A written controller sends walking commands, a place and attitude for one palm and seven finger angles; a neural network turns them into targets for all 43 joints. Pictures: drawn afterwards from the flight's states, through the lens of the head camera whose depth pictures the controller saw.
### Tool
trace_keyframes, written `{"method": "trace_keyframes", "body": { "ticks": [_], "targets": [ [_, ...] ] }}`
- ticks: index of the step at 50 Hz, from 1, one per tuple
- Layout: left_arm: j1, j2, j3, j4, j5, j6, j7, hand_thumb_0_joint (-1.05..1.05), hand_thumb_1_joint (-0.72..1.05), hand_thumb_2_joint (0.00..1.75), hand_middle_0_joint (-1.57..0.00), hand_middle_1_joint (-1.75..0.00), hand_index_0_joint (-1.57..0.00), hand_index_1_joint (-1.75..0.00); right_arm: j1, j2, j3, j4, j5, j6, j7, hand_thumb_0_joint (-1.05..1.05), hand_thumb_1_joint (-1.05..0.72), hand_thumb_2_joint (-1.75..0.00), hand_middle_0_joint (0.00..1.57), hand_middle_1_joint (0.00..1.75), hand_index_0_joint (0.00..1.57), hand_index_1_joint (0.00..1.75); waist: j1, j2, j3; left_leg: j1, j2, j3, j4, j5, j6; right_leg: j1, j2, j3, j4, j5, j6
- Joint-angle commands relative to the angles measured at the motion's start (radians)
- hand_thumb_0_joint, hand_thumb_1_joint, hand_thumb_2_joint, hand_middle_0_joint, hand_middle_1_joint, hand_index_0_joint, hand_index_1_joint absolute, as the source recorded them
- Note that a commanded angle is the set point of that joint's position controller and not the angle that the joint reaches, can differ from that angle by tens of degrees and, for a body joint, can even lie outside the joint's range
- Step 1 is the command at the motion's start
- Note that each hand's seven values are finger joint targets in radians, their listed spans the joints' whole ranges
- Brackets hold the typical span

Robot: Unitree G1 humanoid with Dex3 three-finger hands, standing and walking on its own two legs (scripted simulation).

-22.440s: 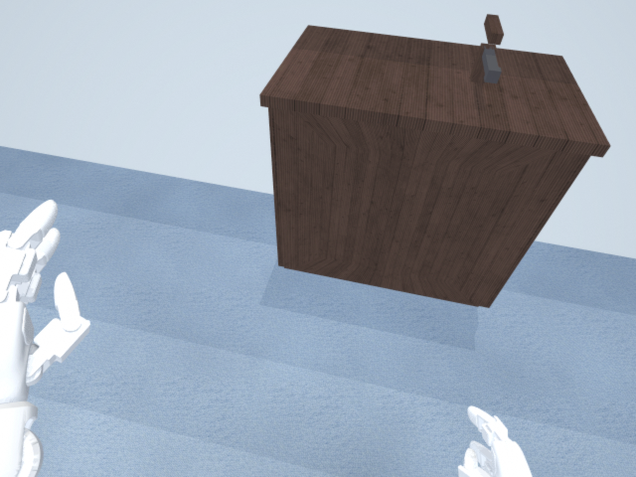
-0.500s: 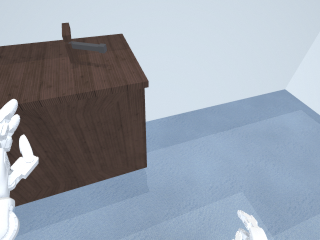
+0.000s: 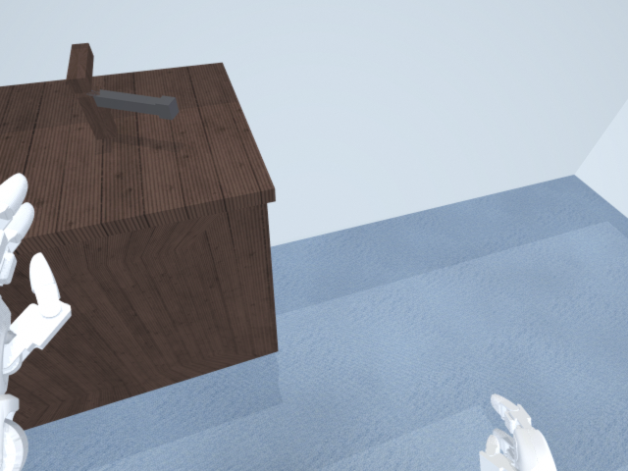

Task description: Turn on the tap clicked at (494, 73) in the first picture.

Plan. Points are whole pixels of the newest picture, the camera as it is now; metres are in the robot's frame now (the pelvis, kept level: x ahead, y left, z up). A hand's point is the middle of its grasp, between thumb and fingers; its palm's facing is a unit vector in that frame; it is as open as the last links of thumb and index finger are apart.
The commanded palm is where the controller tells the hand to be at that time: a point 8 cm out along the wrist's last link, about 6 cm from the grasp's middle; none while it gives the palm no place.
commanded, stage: take the last steps up to it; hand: left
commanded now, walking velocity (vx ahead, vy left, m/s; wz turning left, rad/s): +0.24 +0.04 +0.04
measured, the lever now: (167, 107) +0.65 +0.30 +0.12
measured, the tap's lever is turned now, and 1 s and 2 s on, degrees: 60 60 60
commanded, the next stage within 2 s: come to a stop and stand still in 0.28 s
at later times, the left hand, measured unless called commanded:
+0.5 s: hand (118, 202) +0.35 +0.25 +0.17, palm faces +0.45 -0.81 -0.38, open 7.4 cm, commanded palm +0.29 +0.29 +0.19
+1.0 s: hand (80, 175) +0.37 +0.30 +0.19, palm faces +0.49 -0.76 -0.43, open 7.4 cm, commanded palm +0.30 +0.29 +0.19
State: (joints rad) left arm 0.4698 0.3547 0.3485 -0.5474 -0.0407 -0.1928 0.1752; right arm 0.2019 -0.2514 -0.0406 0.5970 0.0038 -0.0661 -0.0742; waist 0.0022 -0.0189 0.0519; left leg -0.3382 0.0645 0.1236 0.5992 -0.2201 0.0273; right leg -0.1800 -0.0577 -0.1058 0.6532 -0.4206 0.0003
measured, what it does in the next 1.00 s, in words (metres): walks ahead: right foot, then left foot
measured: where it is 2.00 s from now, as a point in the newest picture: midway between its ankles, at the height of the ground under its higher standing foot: outside the picture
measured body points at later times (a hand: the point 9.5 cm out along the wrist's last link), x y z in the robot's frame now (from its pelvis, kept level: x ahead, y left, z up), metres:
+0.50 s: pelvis +0.14 +0.00 +0.00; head +0.17 +0.00 +0.45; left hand +0.32 +0.29 +0.19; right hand +0.33 -0.23 -0.08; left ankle +0.17 +0.10 -0.72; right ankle +0.08 -0.11 -0.72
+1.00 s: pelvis +0.14 +0.01 +0.01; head +0.17 +0.03 +0.46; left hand +0.34 +0.34 +0.21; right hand +0.33 -0.22 -0.06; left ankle +0.17 +0.12 -0.72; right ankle +0.14 -0.10 -0.72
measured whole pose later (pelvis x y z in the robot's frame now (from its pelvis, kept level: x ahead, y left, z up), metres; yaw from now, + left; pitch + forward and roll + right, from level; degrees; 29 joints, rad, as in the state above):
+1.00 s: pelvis +0.14 +0.01 +0.01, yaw +1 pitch +0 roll -1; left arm 0.23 0.46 0.41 -0.34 -0.01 -0.18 0.11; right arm 0.20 -0.22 -0.02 0.59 0.01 -0.09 -0.05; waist 0.08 -0.03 0.07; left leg -0.30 0.01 0.04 0.54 -0.23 0.01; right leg -0.23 0.00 -0.05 0.52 -0.28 -0.02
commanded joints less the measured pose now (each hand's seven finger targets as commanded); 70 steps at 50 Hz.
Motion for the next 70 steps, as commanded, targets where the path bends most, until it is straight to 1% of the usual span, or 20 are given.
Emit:
{"method": "trace_keyframes", "body": {
  "ticks": [1,9,11,12,14,17,21,23,25,30,35,38,45,46,47,49,51,54,61,70],
  "targets": [
    [-0.116,0.181,0.126,-0.121,0.008,-0.041,0.019,0.00,0.90,0.90,-0.20,-0.30,-0.20,-0.30,-0.089,-0.072,-0.018,-0.140,0.013,-0.066,-0.001,0.00,-0.90,-0.90,0.20,0.30,0.20,0.30,-0.022,0.314,-0.088,0.227,0.327,-0.596,-0.360,-0.145,0.217,-0.378,0.017,0.093,0.409,-0.185,-0.005],
    [-0.008,0.156,0.116,-0.156,0.000,-0.008,0.013,0.00,0.90,0.90,-0.20,-0.30,-0.20,-0.30,-0.096,-0.069,0.000,-0.144,0.015,-0.086,0.009,0.00,-0.90,-0.90,0.20,0.30,0.20,0.30,0.008,0.145,-0.163,0.020,0.126,-0.135,-0.092,0.014,0.067,0.060,0.035,-0.001,-0.198,0.145,-0.003],
    [-0.033,0.205,0.150,-0.126,0.002,-0.005,0.019,0.00,0.90,0.90,-0.20,-0.30,-0.20,-0.30,-0.086,-0.033,0.007,-0.149,0.012,-0.069,0.007,0.00,-0.90,-0.90,0.20,0.30,0.20,0.30,-0.002,-0.243,-0.178,-0.244,-0.044,0.010,0.267,-0.204,-0.012,0.222,-0.260,0.486,-0.335,0.256,-0.148],
    [-0.058,0.188,0.133,-0.127,-0.013,-0.004,0.012,0.00,0.90,0.90,-0.20,-0.30,-0.20,-0.30,-0.091,-0.044,-0.007,-0.147,0.019,-0.066,0.011,0.00,-0.90,-0.90,0.20,0.30,0.20,0.30,0.004,-0.262,-0.151,-0.308,-0.048,-0.061,0.430,-0.308,-0.027,0.215,-0.330,0.567,-0.359,0.352,-0.191],
    [-0.081,0.193,0.135,-0.136,-0.009,-0.014,0.008,0.00,0.90,0.90,-0.20,-0.30,-0.20,-0.30,-0.109,-0.031,0.013,-0.131,0.020,-0.061,0.012,0.00,-0.90,-0.90,0.20,0.30,0.20,0.30,-0.001,-0.151,-0.107,-0.353,-0.004,-0.115,0.468,-0.306,-0.037,0.242,-0.336,0.463,-0.309,0.634,-0.215],
    [-0.086,0.177,0.132,-0.097,0.012,-0.044,0.015,0.00,0.90,0.90,-0.20,-0.30,-0.20,-0.30,-0.131,-0.017,0.025,-0.124,0.005,-0.040,0.007,0.00,-0.90,-0.90,0.20,0.30,0.20,0.30,0.003,-0.144,-0.144,-0.185,-0.016,-0.018,0.179,-0.222,-0.030,0.241,-0.240,0.200,-0.216,0.879,-0.152],
    [-0.089,0.157,0.096,-0.187,0.002,-0.042,0.015,0.00,0.90,0.90,-0.20,-0.30,-0.20,-0.30,-0.117,-0.039,-0.001,-0.144,0.000,-0.043,-0.002,0.00,-0.90,-0.90,0.20,0.30,0.20,0.30,-0.010,-0.028,-0.214,0.200,-0.053,0.034,-0.171,0.218,-0.015,0.109,-0.128,0.065,-0.049,0.799,-0.041],
    [-0.051,0.163,0.091,-0.228,-0.005,-0.035,0.013,0.00,0.90,0.90,-0.20,-0.30,-0.20,-0.30,-0.094,-0.076,-0.025,-0.158,0.019,-0.045,0.007,0.00,-0.90,-0.90,0.20,0.30,0.20,0.30,0.005,0.189,-0.282,0.458,0.210,-0.245,-0.123,0.813,0.097,-0.166,-0.010,0.041,0.114,0.167,0.031],
    [-0.038,0.160,0.090,-0.210,0.008,-0.015,0.011,0.00,0.90,0.90,-0.20,-0.30,-0.20,-0.30,-0.081,-0.064,-0.015,-0.160,0.009,-0.054,0.020,0.00,-0.90,-0.90,0.20,0.30,0.20,0.30,0.003,0.266,-0.202,0.412,0.264,-0.296,-0.158,1.036,0.123,-0.233,0.029,0.075,0.135,-0.116,0.024],
    [0.033,0.195,0.141,-0.266,0.003,0.000,0.022,0.00,0.90,0.90,-0.20,-0.30,-0.20,-0.30,-0.100,-0.064,-0.002,-0.172,0.011,-0.065,0.026,0.00,-0.90,-0.90,0.20,0.30,0.20,0.30,0.008,0.234,-0.251,0.304,0.178,-0.120,-0.082,0.793,0.023,-0.011,0.028,0.057,-0.191,0.256,0.001],
    [0.088,0.183,0.146,-0.159,-0.019,0.020,0.008,0.00,0.90,0.90,-0.20,-0.30,-0.20,-0.30,-0.104,-0.047,0.008,-0.197,0.025,-0.022,0.008,0.00,-0.90,-0.90,0.20,0.30,0.20,0.30,-0.010,-0.102,-0.259,0.005,-0.003,-0.049,0.089,0.045,-0.059,0.175,-0.168,0.259,-0.185,1.155,-0.070],
    [0.011,0.198,0.151,-0.120,-0.010,0.020,0.006,0.00,0.90,0.90,-0.20,-0.30,-0.20,-0.30,-0.123,-0.040,0.020,-0.184,0.016,-0.014,-0.007,0.00,-0.90,-0.90,0.20,0.30,0.20,0.30,-0.001,-0.093,-0.236,-0.076,-0.037,-0.095,0.070,-0.164,-0.048,0.213,-0.201,0.266,-0.193,1.134,-0.073],
    [-0.014,0.172,0.089,-0.169,-0.004,0.031,0.001,0.00,0.90,0.90,-0.20,-0.30,-0.20,-0.30,-0.122,-0.073,0.008,-0.196,0.013,-0.002,-0.023,0.00,-0.90,-0.90,0.20,0.30,0.20,0.30,0.004,0.058,-0.212,0.183,0.061,-0.144,-0.121,0.462,-0.010,0.034,-0.051,0.134,-0.179,0.626,0.003],
    [-1.052,0.952,0.688,-0.366,0.129,-0.097,0.000,0.00,0.90,0.90,-0.20,-0.30,-0.20,-0.30,0.058,-0.082,-0.042,-0.165,-0.039,-0.085,-0.003,0.00,-0.90,-0.90,0.20,0.30,0.20,0.30,0.062,-0.165,0.028,-0.050,-0.012,-0.060,0.044,0.242,-0.010,-0.120,-0.059,0.211,-0.340,0.775,0.059],
    [-0.473,0.374,0.303,0.222,0.042,-0.053,-0.049,0.00,0.90,0.90,-0.20,-0.30,-0.20,-0.30,-0.030,0.006,0.006,-0.106,-0.016,-0.097,0.019,0.00,-0.90,-0.90,0.20,0.30,0.20,0.30,0.043,-0.193,-0.148,0.013,-0.100,-0.127,0.028,0.129,-0.024,0.008,-0.157,0.302,-0.232,0.895,-0.127],
    [-0.368,0.165,0.094,0.037,0.008,-0.093,-0.055,0.00,0.90,0.90,-0.20,-0.30,-0.20,-0.30,-0.028,-0.046,-0.003,-0.177,0.024,-0.122,0.042,0.00,-0.90,-0.90,0.20,0.30,0.20,0.30,0.024,0.190,-0.237,0.168,-0.044,-0.079,-0.143,0.235,-0.019,0.082,-0.121,0.253,-0.159,0.769,-0.062],
    [-0.201,0.133,0.042,-0.082,0.008,-0.091,-0.058,0.00,0.90,0.90,-0.20,-0.30,-0.20,-0.30,-0.062,-0.082,-0.024,-0.193,0.017,-0.128,0.072,0.00,-0.90,-0.90,0.20,0.30,0.20,0.30,0.051,0.227,-0.278,0.273,0.043,-0.169,-0.128,0.524,0.024,0.027,-0.021,0.160,-0.120,0.506,-0.001],
    [-0.073,0.158,0.074,-0.159,0.008,-0.083,-0.059,0.00,0.90,0.90,-0.20,-0.30,-0.20,-0.30,-0.075,-0.085,-0.019,-0.222,0.009,-0.128,0.095,0.00,-0.90,-0.90,0.20,0.30,0.20,0.30,0.047,0.144,-0.248,0.156,0.104,-0.240,-0.203,0.405,0.032,0.025,0.024,0.099,-0.100,0.201,-0.018],
    [-0.164,0.212,0.187,-0.078,-0.002,-0.094,-0.052,0.00,0.90,0.90,-0.20,-0.30,-0.20,-0.30,-0.093,-0.077,0.006,-0.223,0.002,-0.111,0.045,0.00,-0.90,-0.90,0.20,0.30,0.20,0.30,0.025,0.096,-0.096,-0.022,0.049,-0.216,-0.344,-0.325,0.011,0.000,0.031,0.127,-0.235,0.019,-0.025],
    [-0.287,0.132,0.043,-0.071,0.041,-0.066,-0.059,0.00,0.90,0.90,-0.20,-0.30,-0.20,-0.30,-0.088,-0.076,0.011,-0.192,-0.009,-0.131,0.050,0.00,-0.90,-0.90,0.20,0.30,0.20,0.30,0.030,0.132,-0.121,0.060,0.023,-0.179,-0.393,-0.378,-0.022,-0.006,0.081,0.101,-0.238,0.016,-0.030]
  ]
}}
